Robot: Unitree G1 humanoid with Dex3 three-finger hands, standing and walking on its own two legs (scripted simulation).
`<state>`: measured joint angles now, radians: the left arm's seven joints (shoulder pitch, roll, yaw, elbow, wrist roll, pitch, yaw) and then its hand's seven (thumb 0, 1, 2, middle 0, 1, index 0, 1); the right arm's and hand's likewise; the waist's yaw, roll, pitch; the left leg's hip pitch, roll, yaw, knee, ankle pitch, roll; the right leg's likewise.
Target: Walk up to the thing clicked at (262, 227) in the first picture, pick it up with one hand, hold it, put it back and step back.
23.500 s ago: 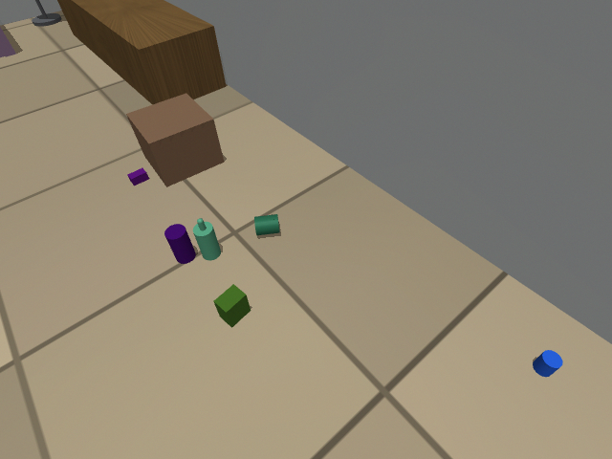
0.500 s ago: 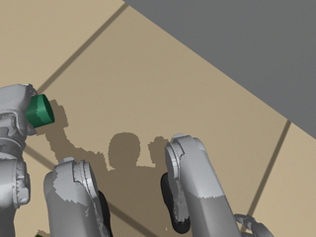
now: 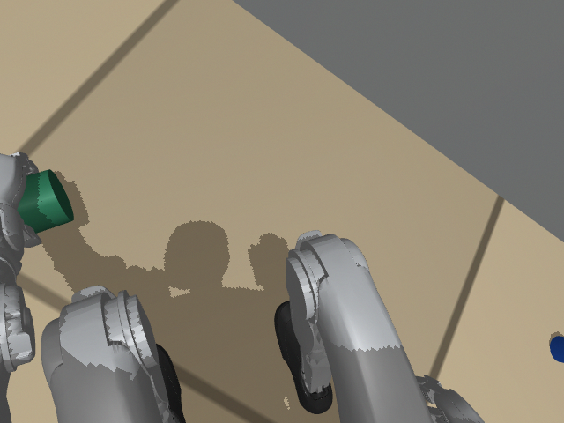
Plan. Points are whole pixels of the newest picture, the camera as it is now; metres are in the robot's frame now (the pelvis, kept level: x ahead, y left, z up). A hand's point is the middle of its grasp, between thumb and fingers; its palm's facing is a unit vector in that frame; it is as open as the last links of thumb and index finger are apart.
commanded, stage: rest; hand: left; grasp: from above
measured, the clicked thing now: (23, 207) +0.45 +0.29 -0.22
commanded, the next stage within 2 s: open in 1.42 s
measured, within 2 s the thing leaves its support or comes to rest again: neither
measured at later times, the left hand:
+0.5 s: hand (20, 211) +0.45 +0.30 -0.22, palm faces -0.42 -0.15 -0.89, open 10.6 cm
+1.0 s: hand (28, 214) +0.45 +0.30 -0.24, palm faces -0.43 -0.16 -0.89, open 10.6 cm
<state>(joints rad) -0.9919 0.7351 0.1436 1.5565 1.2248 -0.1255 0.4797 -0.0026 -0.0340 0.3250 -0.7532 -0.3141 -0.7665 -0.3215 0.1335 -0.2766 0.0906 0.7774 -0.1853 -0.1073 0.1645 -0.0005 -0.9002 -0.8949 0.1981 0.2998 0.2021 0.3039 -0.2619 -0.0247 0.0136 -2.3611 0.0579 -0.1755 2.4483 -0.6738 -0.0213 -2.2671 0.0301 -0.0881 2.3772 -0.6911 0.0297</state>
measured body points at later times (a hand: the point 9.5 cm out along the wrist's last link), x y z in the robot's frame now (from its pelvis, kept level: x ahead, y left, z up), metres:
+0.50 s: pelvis +0.00 +0.00 -0.01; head +0.26 +0.09 +0.34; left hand +0.47 +0.31 -0.17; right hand +0.04 -0.27 -0.10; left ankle +0.07 +0.14 -0.28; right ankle +0.10 -0.12 -0.28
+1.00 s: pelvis +0.00 +0.01 -0.02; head +0.26 +0.09 +0.34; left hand +0.47 +0.30 -0.19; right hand +0.02 -0.26 -0.09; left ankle +0.07 +0.14 -0.28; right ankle +0.10 -0.12 -0.28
